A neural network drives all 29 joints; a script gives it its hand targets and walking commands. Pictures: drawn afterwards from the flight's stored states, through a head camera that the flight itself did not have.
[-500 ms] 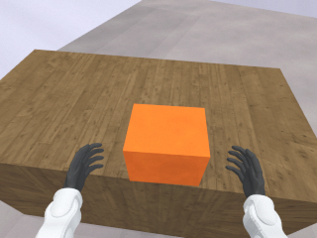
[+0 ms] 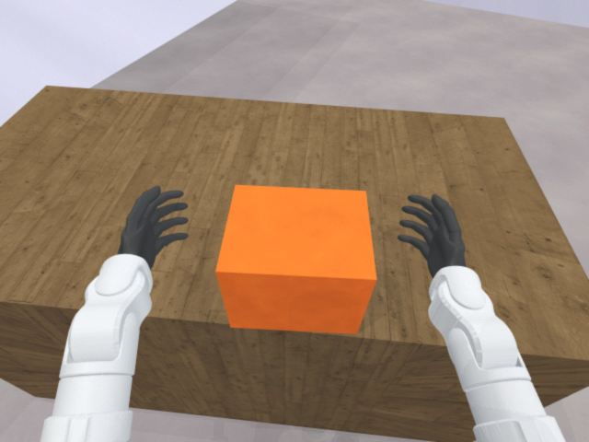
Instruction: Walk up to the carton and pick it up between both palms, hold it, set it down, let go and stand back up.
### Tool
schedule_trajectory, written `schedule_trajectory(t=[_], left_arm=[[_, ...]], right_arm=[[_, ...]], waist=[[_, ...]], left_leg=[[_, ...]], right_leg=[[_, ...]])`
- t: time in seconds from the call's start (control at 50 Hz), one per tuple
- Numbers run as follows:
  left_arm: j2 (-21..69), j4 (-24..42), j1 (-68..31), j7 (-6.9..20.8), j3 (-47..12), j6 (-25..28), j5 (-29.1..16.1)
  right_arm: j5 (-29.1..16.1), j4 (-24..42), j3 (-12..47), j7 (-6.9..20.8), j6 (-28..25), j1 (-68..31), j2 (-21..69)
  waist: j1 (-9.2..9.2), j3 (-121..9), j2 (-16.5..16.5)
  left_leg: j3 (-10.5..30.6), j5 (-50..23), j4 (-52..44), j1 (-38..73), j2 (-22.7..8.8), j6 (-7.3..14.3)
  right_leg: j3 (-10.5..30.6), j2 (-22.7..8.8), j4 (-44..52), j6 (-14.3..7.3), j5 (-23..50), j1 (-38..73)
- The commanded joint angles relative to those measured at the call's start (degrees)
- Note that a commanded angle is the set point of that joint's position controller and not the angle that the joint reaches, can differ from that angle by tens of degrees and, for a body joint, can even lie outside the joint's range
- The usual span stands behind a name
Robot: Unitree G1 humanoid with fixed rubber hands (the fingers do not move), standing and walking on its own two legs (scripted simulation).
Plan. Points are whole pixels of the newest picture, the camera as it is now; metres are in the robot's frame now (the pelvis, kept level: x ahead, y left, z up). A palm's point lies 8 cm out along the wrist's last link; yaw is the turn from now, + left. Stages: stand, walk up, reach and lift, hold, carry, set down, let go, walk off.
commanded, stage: reach and lift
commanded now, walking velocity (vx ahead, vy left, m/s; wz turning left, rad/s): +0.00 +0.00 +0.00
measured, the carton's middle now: (296, 260) +0.39 +0.02 -0.01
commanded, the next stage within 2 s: none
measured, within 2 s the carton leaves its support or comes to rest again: neither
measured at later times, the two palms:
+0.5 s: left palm (156, 161) +0.43 +0.21 +0.16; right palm (430, 181) +0.42 -0.16 +0.14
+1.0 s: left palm (180, 223) +0.40 +0.19 +0.07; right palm (400, 236) +0.39 -0.13 +0.05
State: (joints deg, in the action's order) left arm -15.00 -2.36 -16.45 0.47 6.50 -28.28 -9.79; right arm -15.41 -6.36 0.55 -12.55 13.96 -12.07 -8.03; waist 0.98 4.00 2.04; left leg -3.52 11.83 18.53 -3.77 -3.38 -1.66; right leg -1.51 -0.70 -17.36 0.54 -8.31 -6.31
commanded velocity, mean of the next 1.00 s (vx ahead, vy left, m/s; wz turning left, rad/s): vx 0.00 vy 0.00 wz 0.00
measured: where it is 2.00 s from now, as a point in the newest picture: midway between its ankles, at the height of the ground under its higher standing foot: outside the picture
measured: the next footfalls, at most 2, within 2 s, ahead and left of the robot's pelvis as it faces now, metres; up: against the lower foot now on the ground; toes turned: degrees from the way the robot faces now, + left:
none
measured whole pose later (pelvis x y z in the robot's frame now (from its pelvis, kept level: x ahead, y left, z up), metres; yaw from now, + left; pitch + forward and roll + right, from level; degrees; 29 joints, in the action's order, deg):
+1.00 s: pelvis -0.01 +0.01 -0.01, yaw +1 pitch +9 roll -1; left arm -10.0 -68.4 -47.6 -2.3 6.5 9.6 -3.5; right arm -6.0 -62.9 -5.4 -8.9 -10.7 -41.7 -4.2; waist -0.8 -6.9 0.0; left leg -1.5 13.8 28.1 -23.6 -3.1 -1.2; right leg -3.0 -1.3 -23.2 1.0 -8.8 -23.6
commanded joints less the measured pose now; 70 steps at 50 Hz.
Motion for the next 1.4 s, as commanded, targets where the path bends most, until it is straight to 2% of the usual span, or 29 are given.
schedule_trajectory(t=[0.0, 0.06, 0.08, 0.1, 0.12, 0.14, 0.16, 0.18, 0.2, 0.22, 0.26, 0.28, 0.3, 0.36, 0.44, 0.54, 0.6, 0.68, 0.74, 0.8, 0.84, 0.88, 0.96, 1.02, 1.12, 1.22, 1.3, 1.38], left_arm=[[-5.5, 8.4, -16.4, 0.3, 3.0, -1.2, 1.1], [-6.0, 6.9, -21.7, 0.7, 3.3, -3.4, 1.9], [-5.6, 6.4, -19.5, 0.5, 3.5, -3.9, 1.7], [-6.3, 6.6, -21.8, 0.7, 4.0, -4.4, 2.1], [-13.1, -13.5, -44.7, 1.5, 5.1, -2.8, 1.9], [-9.3, -16.2, -42.3, 1.1, 4.7, -0.7, 1.1], [-10.4, -17.7, -43.8, 0.9, 4.4, 0.5, 1.7], [-8.0, -12.6, -44.2, -0.2, 2.6, 2.1, 0.4], [-9.0, -10.1, -44.7, -1.0, 0.6, 3.3, -0.7], [-9.4, -7.8, -45.5, -1.5, -0.3, 4.2, -1.7], [-10.1, -10.7, -43.9, -1.1, 1.6, 3.9, -0.9], [-10.0, -13.2, -42.7, -0.6, 2.7, 2.8, 0.5], [-9.9, -14.7, -41.7, 0.0, 3.7, 1.4, 1.9], [-8.5, -16.3, -38.2, 1.4, 5.1, -2.1, 4.6], [-5.4, -18.7, -36.7, 2.5, 5.2, -1.8, 6.5], [-2.7, -19.5, -34.9, 2.5, 5.0, 4.8, 8.2], [-2.0, -19.8, -35.7, 1.9, 4.6, 12.1, 8.8], [-2.4, -22.3, -42.2, 0.3, 3.5, 21.3, 8.6], [-1.2, -30.4, -46.9, -0.9, 2.2, 26.8, 8.0], [-0.2, -44.0, -49.3, -1.8, 1.0, 33.6, 7.1], [-0.1, -52.3, -49.2, -2.3, 0.6, 37.7, 6.7], [-0.1, -58.7, -48.9, -2.9, 0.5, 40.5, 6.3], [-0.6, -66.7, -51.2, -3.2, -0.3, 42.7, 5.2], [-1.3, -70.2, -54.5, -3.5, -1.7, 44.4, 3.3], [-1.3, -72.6, -59.4, -5.1, -5.6, 48.0, -0.7], [1.1, -73.8, -60.4, -5.5, -8.3, 50.5, -2.9], [4.1, -74.4, -58.8, -4.8, -7.0, 52.5, -1.1], [5.7, -73.9, -57.0, -3.8, -0.8, 53.8, 5.1]], right_arm=[[-2.1, 6.1, -0.8, -0.8, -0.5, -16.6, -5.2], [-2.1, 5.0, -2.2, -1.3, 0.4, -22.5, -7.5], [-2.2, 4.3, -1.5, -1.2, 0.5, -21.6, -6.8], [-2.6, 7.0, -1.0, -1.5, 0.4, -24.4, -7.0], [2.4, -5.7, -5.5, -1.4, 2.8, -43.6, -8.3], [2.7, -7.6, -5.5, -0.5, 2.5, -44.0, -5.4], [3.4, -8.7, -6.3, 0.1, 2.1, -45.0, -5.6], [2.7, -8.4, -5.7, 0.2, 1.2, -41.5, -6.9], [1.0, -7.6, -4.8, 0.4, 0.3, -42.1, -7.1], [-1.1, -7.5, -4.0, 0.6, -0.4, -42.8, -7.8], [-4.3, -10.1, -2.4, 0.6, -0.6, -43.1, -10.1], [-4.7, -12.3, -1.4, 0.4, -0.5, -42.5, -11.1], [-4.8, -14.2, -0.8, 0.0, -0.4, -41.9, -11.7], [-4.9, -16.8, 0.5, -1.4, -0.2, -41.4, -11.3], [-5.5, -18.7, 2.3, -2.0, -1.2, -41.3, -8.5], [-3.4, -20.0, 2.7, -1.3, -6.4, -37.5, -5.5], [-0.2, -20.5, 1.2, -0.6, -12.2, -36.6, -3.9], [4.9, -21.4, -2.9, 0.5, -18.6, -41.8, -3.1], [9.2, -26.2, -6.2, 1.5, -21.2, -45.4, -1.5], [12.5, -35.5, -8.6, 2.6, -23.5, -47.4, 0.5], [12.3, -42.1, -8.2, 3.5, -25.3, -48.1, 0.5], [10.7, -47.9, -7.0, 4.2, -26.8, -48.6, -0.6], [7.1, -54.3, -4.5, 3.9, -28.8, -51.6, -2.2], [5.2, -56.6, -3.3, 3.6, -29.7, -54.6, -2.9], [2.1, -58.7, -1.4, 4.5, -30.1, -58.4, -4.4], [1.2, -60.0, -0.4, 4.9, -30.6, -58.8, -3.9], [2.7, -61.4, -0.5, 4.6, -31.6, -58.4, -0.3], [7.2, -61.0, -3.6, 3.6, -33.9, -58.0, 4.1]], waist=[[-1.38, -16.7, -5.0], [-1.88, -16.1, -5.2], [-1.57, -14.4, -4.5], [-0.59, -16.8, -2.2], [-5.14, -11.5, -3.7], [-3.14, -11.8, -1.0], [-3.90, -12.4, -1.1], [-2.34, -15.9, -2.2], [-2.04, -21.6, -3.1], [-1.98, -28.8, -4.2], [-2.96, -38.8, -7.0], [-3.27, -38.8, -7.5], [-3.43, -36.7, -7.2], [-3.47, -27.8, -4.2], [-2.88, -20.5, -2.5], [-2.12, -19.8, -3.6], [-1.73, -23.0, -5.1], [-1.87, -31.2, -6.4], [-2.62, -36.1, -5.9], [-3.24, -37.4, -4.1], [-2.75, -36.2, -3.7], [-1.97, -34.9, -3.8], [-1.68, -32.9, -2.6], [-1.86, -31.8, -1.8], [-2.15, -35.3, -5.0], [-2.89, -41.6, -7.0], [-3.47, -44.2, -5.5], [-3.91, -44.9, -2.0]], left_leg=[[-0.9, -18.0, 0.4, 3.5, 4.2, -0.3], [-0.5, -17.9, 0.4, 2.4, 4.3, -1.2], [-0.4, -19.2, 0.8, 2.2, 4.5, -1.1], [-0.4, -20.4, 1.0, 2.6, 4.5, -0.2], [-0.4, -4.8, -1.5, -9.9, 4.0, 1.1], [-0.4, 0.3, -3.1, -11.9, 4.0, 2.6], [-0.3, 0.6, -3.6, -12.5, 3.9, 2.9], [-0.1, 0.4, -4.3, -10.3, 3.6, 3.0], [0.1, -3.9, -3.1, -8.0, 3.3, 2.3], [0.0, -12.5, 0.1, -4.0, 3.4, 0.8], [-0.1, -29.6, 5.9, 5.7, 4.0, -2.0], [-0.3, -34.1, 6.8, 8.0, 4.1, -2.5], [-0.4, -35.4, 6.6, 7.7, 4.2, -2.4], [-1.0, -33.0, 3.7, 2.4, 4.5, -1.7], [-1.6, -31.3, 2.2, 1.0, 4.9, -1.5], [-1.8, -31.1, 2.9, 1.6, 4.9, -2.2], [-1.8, -31.3, 4.4, 1.5, 4.9, -3.0], [-1.5, -28.4, 6.1, -1.5, 4.7, -3.6], [-1.1, -21.3, 6.6, -5.8, 4.3, -3.1], [-0.8, -12.7, 6.7, -11.8, 4.0, -1.8], [-0.3, -10.6, 6.8, -13.8, 3.5, -1.3], [0.3, -11.9, 7.7, -13.7, 3.2, -1.5], [0.8, -14.9, 9.6, -14.5, 3.0, -1.7], [0.7, -12.0, 9.9, -17.5, 3.3, -1.4], [1.1, -8.6, 11.1, -17.8, 3.2, -2.1], [1.7, -13.3, 14.2, -17.4, 3.3, -3.1], [2.5, -18.8, 17.1, -18.6, 3.7, -2.9], [2.2, -21.3, 17.4, -22.1, 4.5, -2.0]], right_leg=[[0.8, 2.9, 0.5, 0.2, 10.7, 9.2], [-0.6, 3.4, 0.3, 0.1, 10.3, 8.0], [-0.6, 3.5, 0.2, -0.2, 11.2, 7.6], [-0.4, 3.6, -0.1, 0.5, 13.5, 8.2], [1.0, 1.9, 0.8, 0.8, 6.3, 2.2], [0.9, 2.1, 0.3, 0.6, 3.2, 4.5], [1.0, 2.1, 0.1, 0.2, 3.2, 4.9], [1.0, 2.2, -0.6, 0.5, 3.1, 6.4], [0.5, 2.3, -1.5, 0.3, 6.5, 8.2], [-0.1, 2.9, -2.3, 0.3, 12.2, 9.4], [-1.0, 4.6, -2.8, -0.2, 22.7, 10.3], [-1.1, 4.9, -2.7, -0.3, 25.7, 10.5], [-1.1, 4.9, -2.7, -0.2, 27.7, 11.3], [-1.4, 4.6, -3.1, 1.0, 31.8, 15.2], [-2.1, 5.1, -2.6, 1.3, 32.4, 14.8], [-2.0, 5.3, -2.3, 0.5, 30.1, 13.8], [-1.7, 5.1, -2.5, 0.5, 28.4, 12.2], [-1.2, 4.3, -3.1, 0.8, 25.1, 9.0], [-1.2, 3.3, -3.8, 1.1, 20.1, 4.9], [-1.0, 2.1, -5.1, 0.9, 13.4, 1.3], [-0.9, 1.8, -6.0, 0.3, 9.8, -0.7], [-1.1, 1.9, -6.5, -0.5, 8.0, -3.0], [-1.1, 2.4, -7.0, -0.6, 7.7, -5.6], [-0.8, 2.1, -7.7, -0.5, 5.8, -7.3], [-1.3, 1.8, -9.1, -1.8, 0.0, -14.0], [-1.3, 1.7, -10.5, -2.0, 1.9, -18.2], [-1.0, 1.6, -11.7, -1.4, 7.3, -17.5], [-0.6, 1.5, -13.2, 0.4, 14.6, -10.9]])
